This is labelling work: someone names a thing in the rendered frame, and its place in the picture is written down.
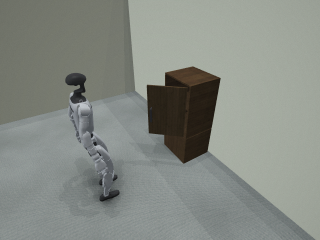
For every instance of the right robot upper arm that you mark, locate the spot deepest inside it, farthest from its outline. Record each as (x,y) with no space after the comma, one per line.
(84,113)

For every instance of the left robot hand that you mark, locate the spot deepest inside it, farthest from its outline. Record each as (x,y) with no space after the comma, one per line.
(78,137)

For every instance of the handle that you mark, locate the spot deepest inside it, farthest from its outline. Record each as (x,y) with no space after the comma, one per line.
(150,112)

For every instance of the robot left forearm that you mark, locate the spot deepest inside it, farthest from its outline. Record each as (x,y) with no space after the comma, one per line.
(71,119)

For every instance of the left robot upper arm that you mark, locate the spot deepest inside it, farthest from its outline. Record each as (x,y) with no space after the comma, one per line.
(69,109)

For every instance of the right robot hand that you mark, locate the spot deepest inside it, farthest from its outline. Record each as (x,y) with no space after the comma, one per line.
(100,165)

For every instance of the robot right forearm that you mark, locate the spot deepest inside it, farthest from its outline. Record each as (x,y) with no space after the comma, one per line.
(88,143)

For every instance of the humanoid robot torso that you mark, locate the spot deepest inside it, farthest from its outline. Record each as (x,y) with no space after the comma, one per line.
(74,109)

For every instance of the robot head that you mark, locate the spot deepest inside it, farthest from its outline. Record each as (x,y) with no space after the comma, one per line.
(75,79)

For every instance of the cupboard door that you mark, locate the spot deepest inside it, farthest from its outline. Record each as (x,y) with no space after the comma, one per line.
(168,109)

